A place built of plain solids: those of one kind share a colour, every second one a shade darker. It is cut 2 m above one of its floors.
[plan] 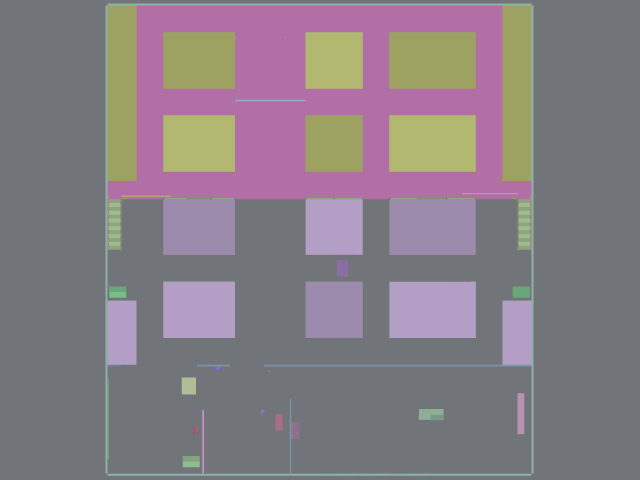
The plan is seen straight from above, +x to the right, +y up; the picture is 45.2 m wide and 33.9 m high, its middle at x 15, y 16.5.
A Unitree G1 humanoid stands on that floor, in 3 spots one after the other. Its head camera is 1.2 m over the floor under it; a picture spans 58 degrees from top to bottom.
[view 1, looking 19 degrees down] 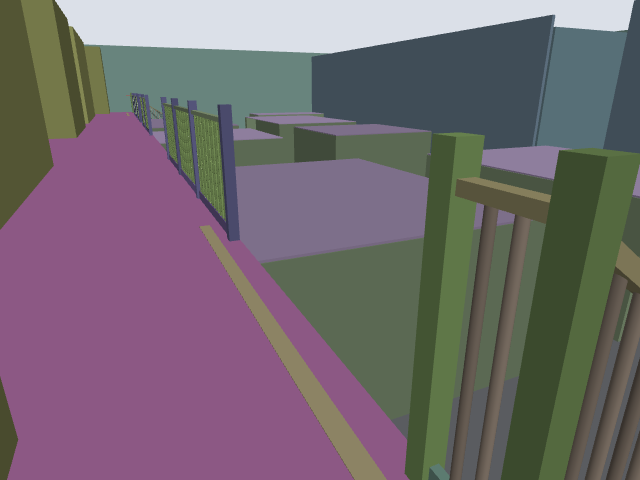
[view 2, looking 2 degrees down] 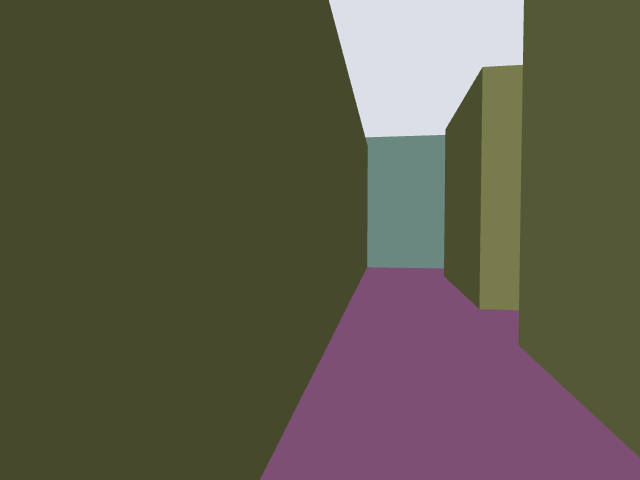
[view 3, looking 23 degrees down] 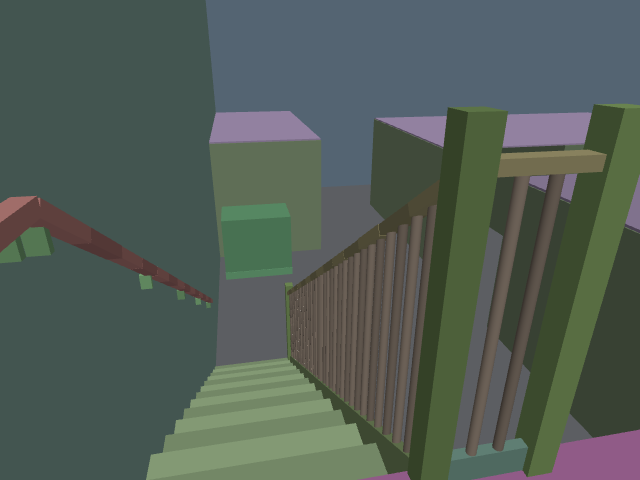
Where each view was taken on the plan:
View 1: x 0.46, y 20.18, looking -24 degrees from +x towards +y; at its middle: utop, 4.36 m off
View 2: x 2.64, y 20.78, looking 99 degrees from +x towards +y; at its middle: units_deck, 3.78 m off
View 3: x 29.47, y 20.28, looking -101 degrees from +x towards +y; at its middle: units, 8.91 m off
